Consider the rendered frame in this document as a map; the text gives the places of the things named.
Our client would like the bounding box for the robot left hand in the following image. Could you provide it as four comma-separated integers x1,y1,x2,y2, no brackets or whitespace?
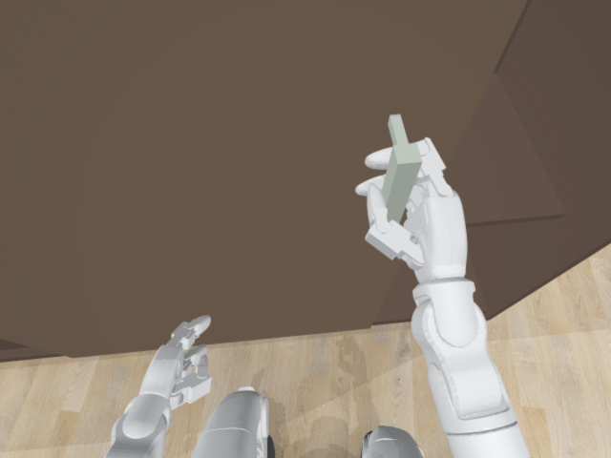
138,315,212,410

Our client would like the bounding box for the left robot thigh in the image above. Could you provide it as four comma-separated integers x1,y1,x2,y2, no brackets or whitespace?
191,390,268,458

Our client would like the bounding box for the robot thigh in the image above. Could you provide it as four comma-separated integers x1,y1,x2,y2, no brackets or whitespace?
362,426,424,458
191,390,268,458

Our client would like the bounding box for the right robot thigh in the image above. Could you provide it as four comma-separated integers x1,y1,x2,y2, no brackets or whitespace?
362,426,424,458

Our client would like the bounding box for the handle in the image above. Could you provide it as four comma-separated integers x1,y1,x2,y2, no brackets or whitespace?
381,114,423,223

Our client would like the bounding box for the robot left forearm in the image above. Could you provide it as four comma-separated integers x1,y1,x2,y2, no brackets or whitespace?
102,394,172,458

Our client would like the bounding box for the robot right hand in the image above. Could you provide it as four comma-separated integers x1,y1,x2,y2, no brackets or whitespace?
355,137,467,283

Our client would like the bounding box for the robot right forearm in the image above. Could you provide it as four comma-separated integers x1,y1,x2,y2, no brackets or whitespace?
411,278,532,458

